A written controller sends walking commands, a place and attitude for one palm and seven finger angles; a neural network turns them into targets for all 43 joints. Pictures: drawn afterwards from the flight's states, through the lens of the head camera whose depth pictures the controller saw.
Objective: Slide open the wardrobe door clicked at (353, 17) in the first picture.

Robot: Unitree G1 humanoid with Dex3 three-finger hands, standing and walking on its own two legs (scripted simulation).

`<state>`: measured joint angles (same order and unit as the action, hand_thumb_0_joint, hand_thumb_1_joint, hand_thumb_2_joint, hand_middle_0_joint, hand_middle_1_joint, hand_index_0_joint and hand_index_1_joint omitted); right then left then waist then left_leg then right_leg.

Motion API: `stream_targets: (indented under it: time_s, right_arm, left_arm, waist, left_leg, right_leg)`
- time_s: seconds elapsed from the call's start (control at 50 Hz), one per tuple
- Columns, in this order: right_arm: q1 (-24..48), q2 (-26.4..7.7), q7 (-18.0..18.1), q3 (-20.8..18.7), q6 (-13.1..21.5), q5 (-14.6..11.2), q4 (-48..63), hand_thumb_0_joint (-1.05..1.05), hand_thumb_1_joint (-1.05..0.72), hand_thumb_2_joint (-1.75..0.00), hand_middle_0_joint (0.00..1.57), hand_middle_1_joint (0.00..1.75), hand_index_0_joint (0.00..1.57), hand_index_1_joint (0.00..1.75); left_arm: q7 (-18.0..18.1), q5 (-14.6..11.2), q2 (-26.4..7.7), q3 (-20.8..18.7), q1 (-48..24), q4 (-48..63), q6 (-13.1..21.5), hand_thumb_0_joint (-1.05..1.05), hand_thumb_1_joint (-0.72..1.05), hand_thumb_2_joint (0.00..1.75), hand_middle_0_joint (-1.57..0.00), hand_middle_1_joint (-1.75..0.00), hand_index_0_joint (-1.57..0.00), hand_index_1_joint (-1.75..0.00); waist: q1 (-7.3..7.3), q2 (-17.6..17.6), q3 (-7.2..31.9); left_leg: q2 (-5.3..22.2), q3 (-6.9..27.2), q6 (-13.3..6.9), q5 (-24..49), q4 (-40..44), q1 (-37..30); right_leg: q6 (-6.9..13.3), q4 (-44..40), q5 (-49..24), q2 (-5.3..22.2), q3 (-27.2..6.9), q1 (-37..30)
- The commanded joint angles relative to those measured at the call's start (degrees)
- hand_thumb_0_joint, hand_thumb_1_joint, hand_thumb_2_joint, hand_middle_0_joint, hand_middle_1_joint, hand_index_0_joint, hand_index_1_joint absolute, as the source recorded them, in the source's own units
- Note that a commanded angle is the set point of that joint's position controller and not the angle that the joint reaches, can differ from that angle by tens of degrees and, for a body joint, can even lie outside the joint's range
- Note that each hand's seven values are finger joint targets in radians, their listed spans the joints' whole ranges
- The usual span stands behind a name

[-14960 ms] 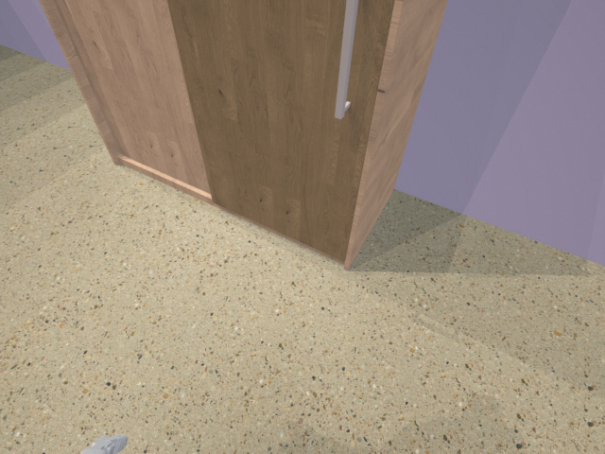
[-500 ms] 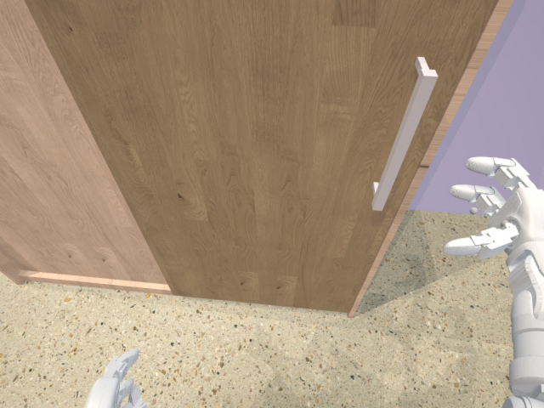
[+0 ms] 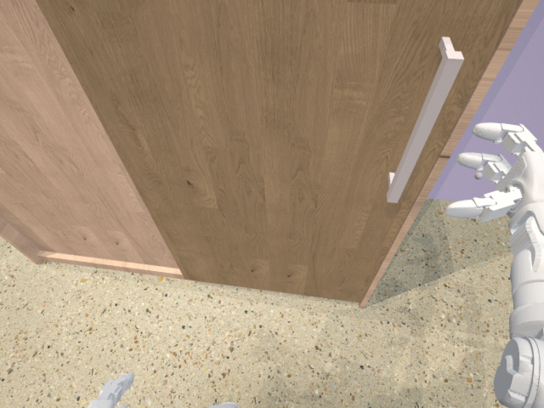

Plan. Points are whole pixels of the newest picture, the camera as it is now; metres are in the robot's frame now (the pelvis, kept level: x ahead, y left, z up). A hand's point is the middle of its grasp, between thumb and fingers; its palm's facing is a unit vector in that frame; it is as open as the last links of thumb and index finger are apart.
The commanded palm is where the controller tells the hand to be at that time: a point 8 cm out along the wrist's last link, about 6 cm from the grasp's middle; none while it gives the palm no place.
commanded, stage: move the hooked fingers beside the handle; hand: right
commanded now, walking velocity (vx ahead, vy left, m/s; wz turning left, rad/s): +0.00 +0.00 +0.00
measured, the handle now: (414, 133) +0.53 -0.17 +0.11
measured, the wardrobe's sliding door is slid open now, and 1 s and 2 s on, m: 0.00 0.00 0.00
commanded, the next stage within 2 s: feel for the door with the fingertips in 1.04 s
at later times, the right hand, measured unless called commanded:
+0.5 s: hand (464, 162) +0.46 -0.23 +0.12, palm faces +0.08 +1.00 -0.01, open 14.0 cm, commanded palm +0.43 -0.28 +0.12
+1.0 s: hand (460, 160) +0.47 -0.22 +0.12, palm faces +0.06 +1.00 +0.00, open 14.0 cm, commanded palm +0.43 -0.28 +0.12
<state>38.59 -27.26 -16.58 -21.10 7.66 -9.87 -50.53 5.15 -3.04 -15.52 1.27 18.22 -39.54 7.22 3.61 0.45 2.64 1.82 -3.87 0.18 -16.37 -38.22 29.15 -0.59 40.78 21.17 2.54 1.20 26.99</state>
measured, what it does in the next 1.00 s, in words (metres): stands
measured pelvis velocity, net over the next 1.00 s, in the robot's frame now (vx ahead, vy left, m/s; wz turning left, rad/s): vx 0.00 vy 0.00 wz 0.01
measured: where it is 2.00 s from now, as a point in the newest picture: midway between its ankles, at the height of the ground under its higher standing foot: outside the picture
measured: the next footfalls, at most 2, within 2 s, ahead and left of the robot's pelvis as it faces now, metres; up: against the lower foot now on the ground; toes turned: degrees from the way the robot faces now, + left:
none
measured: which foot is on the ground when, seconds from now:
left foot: down 0.00-1.00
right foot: down 0.00-1.00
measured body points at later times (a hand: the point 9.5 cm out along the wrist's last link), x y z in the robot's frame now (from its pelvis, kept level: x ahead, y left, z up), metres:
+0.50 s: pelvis +0.00 +0.00 +0.00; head +0.06 -0.02 +0.44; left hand +0.04 +0.27 -0.11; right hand +0.45 -0.28 +0.12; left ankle +0.03 +0.12 -0.72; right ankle -0.01 -0.12 -0.72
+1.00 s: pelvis +0.00 +0.00 -0.01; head +0.06 -0.02 +0.44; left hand +0.07 +0.27 -0.11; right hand +0.46 -0.28 +0.12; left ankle +0.03 +0.12 -0.72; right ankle -0.01 -0.12 -0.72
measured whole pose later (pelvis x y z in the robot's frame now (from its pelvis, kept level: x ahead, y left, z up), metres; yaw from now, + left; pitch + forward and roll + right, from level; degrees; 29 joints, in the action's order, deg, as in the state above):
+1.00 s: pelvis +0.00 +0.00 -0.01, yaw +0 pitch +11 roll +1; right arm 46.1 -27.8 -14.7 -21.0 11.4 -7.6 -58.5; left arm 3.8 -2.3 -15.3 1.3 19.1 -38.9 5.4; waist 5.3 0.3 4.0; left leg 1.6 -3.7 0.4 -16.8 -40.3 34.3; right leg -0.4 43.8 22.2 2.8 1.1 32.5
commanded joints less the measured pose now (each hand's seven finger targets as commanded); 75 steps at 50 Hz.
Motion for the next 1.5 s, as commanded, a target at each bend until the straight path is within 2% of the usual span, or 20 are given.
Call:
stream_targets:
  time_s: [0.0,0.12,0.16,0.2,0.24,0.26,0.3,0.42,0.48,0.62,0.68,0.72,0.86,0.94,1.06,1.12,1.22,1.32,1.36,1.48]
  right_arm:
    - [27.3,-16.2,0.1,-2.6,5.2,-1.0,11.2,0.00,0.50,-0.30,0.30,1.20,0.30,1.20]
    - [31.0,-17.5,0.3,-2.7,6.0,-0.1,7.1,0.00,0.50,-0.30,0.30,1.20,0.30,1.20]
    - [34.4,-14.5,0.7,0.0,6.4,0.3,7.0,0.00,0.50,-0.30,0.30,1.20,0.30,1.20]
    - [34.4,-14.6,1.2,-0.6,6.8,0.3,6.8,0.00,0.50,-0.30,0.30,1.20,0.30,1.20]
    - [33.1,-17.3,1.6,-3.1,6.8,0.5,4.3,0.00,0.50,-0.30,0.30,1.20,0.30,1.20]
    - [32.3,-14.6,1.6,-1.4,6.6,0.4,3.9,0.00,0.50,-0.30,0.30,1.20,0.30,1.20]
    - [28.3,-17.3,1.8,-4.1,6.3,0.8,3.0,0.00,0.50,-0.30,0.30,1.20,0.30,1.20]
    - [30.6,-20.2,2.3,-5.7,7.6,1.1,6.6,0.00,0.50,-0.30,0.30,1.20,0.30,1.20]
    - [31.7,-18.7,1.9,-4.3,8.6,0.9,9.0,0.00,0.50,-0.30,0.30,1.20,0.30,1.20]
    - [30.4,-17.8,0.7,-3.3,6.8,0.2,5.8,0.00,0.50,-0.30,0.30,1.20,0.30,1.20]
    - [29.7,-14.2,0.6,-1.0,6.5,-0.2,6.4,0.00,0.50,-0.30,0.30,1.20,0.30,1.20]
    - [31.0,-16.1,0.8,-2.1,6.6,-0.1,5.8,0.00,0.50,-0.30,0.30,1.20,0.30,1.20]
    - [35.7,-14.2,2.0,-0.3,7.5,0.6,5.8,0.00,0.50,-0.30,0.30,1.20,0.30,1.20]
    - [32.7,-17.6,2.5,-3.3,7.6,1.2,4.9,0.00,0.50,-0.30,0.30,1.20,0.30,1.20]
    - [31.5,-15.4,1.8,-1.8,7.2,0.7,5.5,0.00,0.50,-0.30,0.30,1.20,0.30,1.20]
    - [31.3,-17.2,1.7,-3.6,7.3,0.3,6.4,0.00,0.50,-0.30,0.30,1.20,0.30,1.20]
    - [33.8,-11.1,2.2,1.4,7.1,0.3,8.2,0.00,0.50,-0.30,0.30,1.20,0.30,1.20]
    - [32.5,-10.7,4.4,0.4,6.5,0.6,7.7,0.00,0.50,-0.30,0.30,1.20,0.30,1.20]
    - [31.1,-10.7,5.6,-0.3,6.6,1.1,9.0,0.00,0.50,-0.30,0.30,1.20,0.30,1.20]
    - [32.9,-9.3,8.3,0.4,7.4,2.3,9.9,0.00,0.50,-0.30,0.30,1.20,0.30,1.20]
  left_arm:
    - [0.4,0.1,-9.4,-3.6,2.5,5.2,2.2,0.00,0.90,0.90,-0.20,-0.30,-0.20,-0.30]
    - [0.2,0.3,-10.0,-3.7,4.4,4.4,1.4,0.00,0.90,0.90,-0.20,-0.30,-0.20,-0.30]
    - [0.1,0.4,-9.5,-3.7,5.1,4.2,1.5,0.00,0.90,0.90,-0.20,-0.30,-0.20,-0.30]
    - [-0.2,0.6,-9.7,-4.1,5.9,3.7,1.5,0.00,0.90,0.90,-0.20,-0.30,-0.20,-0.30]
    - [-0.3,0.7,-10.0,-4.0,6.5,3.5,1.1,0.00,0.90,0.90,-0.20,-0.30,-0.20,-0.30]
    - [-0.5,0.7,-9.7,-3.9,6.4,3.8,1.1,0.00,0.90,0.90,-0.20,-0.30,-0.20,-0.30]
    - [-0.7,0.8,-10.0,-4.1,6.7,4.4,0.7,0.00,0.90,0.90,-0.20,-0.30,-0.20,-0.30]
    - [-0.6,0.8,-10.0,-3.9,6.2,5.5,-0.1,0.00,0.90,0.90,-0.20,-0.30,-0.20,-0.30]
    - [-0.6,0.7,-9.5,-4.1,6.1,5.4,0.2,0.00,0.90,0.90,-0.20,-0.30,-0.20,-0.30]
    - [-0.2,0.4,-10.0,-3.9,6.3,4.6,0.0,0.00,0.90,0.90,-0.20,-0.30,-0.20,-0.30]
    - [-0.5,0.4,-9.5,-3.9,5.8,4.9,0.2,0.00,0.90,0.90,-0.20,-0.30,-0.20,-0.30]
    - [-0.2,0.4,-9.9,-3.8,6.0,4.8,0.0,0.00,0.90,0.90,-0.20,-0.30,-0.20,-0.30]
    - [-0.4,0.7,-9.4,-3.7,5.9,4.5,0.4,0.00,0.90,0.90,-0.20,-0.30,-0.20,-0.30]
    - [-0.6,0.9,-9.5,-3.6,6.0,4.9,0.1,0.00,0.90,0.90,-0.20,-0.30,-0.20,-0.30]
    - [-0.6,0.6,-9.4,-3.7,5.7,5.5,-0.1,0.00,0.90,0.90,-0.20,-0.30,-0.20,-0.30]
    - [-0.5,0.6,-9.8,-3.9,6.0,5.6,-0.1,0.00,0.90,0.90,-0.20,-0.30,-0.20,-0.30]
    - [-0.6,0.5,-9.1,-4.0,6.0,4.8,0.2,0.00,0.90,0.90,-0.20,-0.30,-0.20,-0.30]
    - [-0.9,0.8,-9.0,-4.0,6.4,4.1,0.4,0.00,0.90,0.90,-0.20,-0.30,-0.20,-0.30]
    - [-1.2,1.0,-8.6,-4.1,6.0,4.4,0.5,0.00,0.90,0.90,-0.20,-0.30,-0.20,-0.30]
    - [-1.5,1.2,-8.2,-4.1,5.3,4.5,0.6,0.00,0.90,0.90,-0.20,-0.30,-0.20,-0.30]
  waist:
    - [0.34,-4.8,20.2]
    - [1.36,-4.3,20.1]
    - [2.31,-5.5,20.6]
    - [1.98,-6.7,22.1]
    - [1.50,-4.0,22.3]
    - [1.76,-3.5,22.0]
    - [0.39,-3.7,22.6]
    - [0.88,-3.3,21.8]
    - [1.23,-6.0,23.3]
    - [1.61,-4.8,21.0]
    - [1.86,-5.5,20.3]
    - [2.12,-3.1,20.3]
    - [2.70,-5.0,22.1]
    - [1.21,-4.6,23.9]
    - [1.96,-4.5,22.2]
    - [1.53,-2.9,23.3]
    - [2.84,-5.3,22.2]
    - [2.21,-2.9,22.0]
    - [1.19,-5.1,23.5]
    - [1.52,-3.8,23.3]
  left_leg:
    - [-2.3,2.6,-1.2,15.9,2.6,-11.4]
    - [-2.5,2.4,-1.2,14.8,2.0,-9.4]
    - [-2.6,2.0,-1.2,14.3,1.9,-7.7]
    - [-2.9,1.9,-1.3,14.5,1.6,-6.8]
    - [-2.8,1.9,-1.2,15.0,1.4,-8.0]
    - [-2.9,1.8,-1.2,15.8,1.3,-8.3]
    - [-2.9,2.1,-1.2,16.1,1.2,-9.5]
    - [-3.0,2.6,-1.1,15.3,1.4,-10.4]
    - [-3.2,2.7,-1.2,16.6,1.2,-10.1]
    - [-3.1,2.5,-1.2,14.6,2.0,-9.0]
    - [-3.1,2.1,-1.2,14.7,2.0,-7.7]
    - [-3.0,2.1,-1.2,14.7,1.8,-8.2]
    - [-2.9,1.9,-1.2,14.4,1.0,-6.5]
    - [-2.7,2.2,-1.2,16.4,0.5,-8.9]
    - [-3.0,2.3,-1.1,17.2,0.9,-8.8]
    - [-3.1,2.4,-1.1,17.4,0.9,-9.9]
    - [-3.1,2.0,-1.1,15.8,1.2,-7.2]
    - [-3.1,1.5,-1.2,16.2,1.3,-8.1]
    - [-3.1,1.7,-1.2,17.1,1.1,-8.9]
    - [-3.1,2.1,-1.1,17.4,1.3,-9.9]
  right_leg:
    - [0.9,-4.9,-15.8,-2.4,-1.1,-4.2]
    - [1.0,-4.2,-15.1,-2.2,-1.3,-2.8]
    - [0.8,-4.2,-15.7,-2.0,-2.0,-4.1]
    - [0.5,-3.7,-17.1,-1.9,-2.2,-5.5]
    - [0.7,-3.7,-16.8,-1.8,-2.1,-3.4]
    - [0.7,-3.8,-17.5,-2.0,-2.0,-3.4]
    - [0.7,-3.7,-17.2,-2.0,-1.4,-2.1]
    - [1.1,-3.8,-15.0,-1.9,-0.9,-0.5]
    - [1.0,-3.5,-16.7,-1.9,-1.0,-2.8]
    - [1.2,-3.7,-14.6,-2.0,-1.2,-1.9]
    - [1.0,-3.5,-15.4,-1.9,-1.4,-3.1]
    - [1.1,-3.5,-15.0,-1.9,-1.6,-1.9]
    - [0.8,-3.0,-15.8,-1.9,-2.3,-3.6]
    - [0.9,-2.7,-17.0,-2.1,-1.8,-2.2]
    - [1.0,-2.7,-16.9,-1.9,-1.3,-2.1]
    - [1.2,-2.7,-16.9,-2.0,-1.3,-2.2]
    - [1.0,-2.8,-16.5,-1.9,-1.6,-4.1]
    - [0.9,-3.1,-17.4,-1.9,-2.0,-3.5]
    - [0.8,-3.1,-18.3,-2.0,-1.6,-4.2]
    - [0.9,-3.4,-17.2,-2.2,-1.1,-3.8]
